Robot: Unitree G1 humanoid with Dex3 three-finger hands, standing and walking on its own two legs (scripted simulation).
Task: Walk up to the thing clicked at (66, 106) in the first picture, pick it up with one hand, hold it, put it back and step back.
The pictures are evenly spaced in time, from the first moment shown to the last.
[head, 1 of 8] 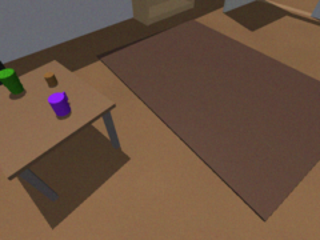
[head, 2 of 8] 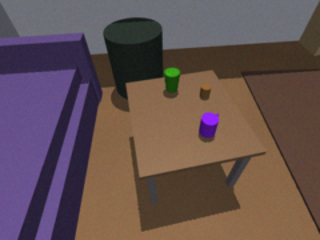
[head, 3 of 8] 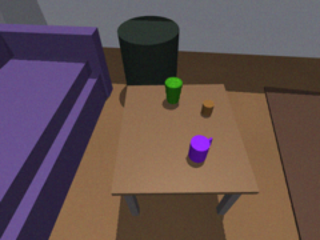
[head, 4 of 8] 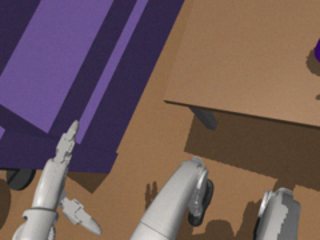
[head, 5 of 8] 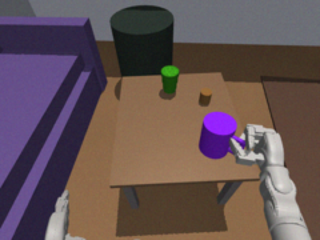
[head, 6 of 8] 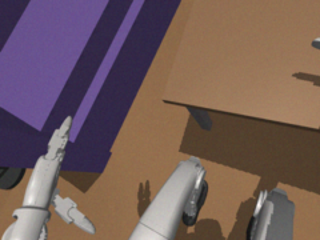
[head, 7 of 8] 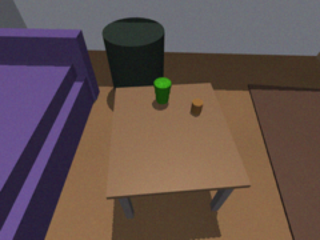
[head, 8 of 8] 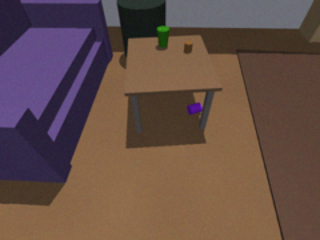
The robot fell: no
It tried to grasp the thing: yes
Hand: right
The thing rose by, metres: 0.28
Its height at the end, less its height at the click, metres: -0.47
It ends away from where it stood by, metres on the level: 0.14
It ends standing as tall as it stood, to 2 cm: yes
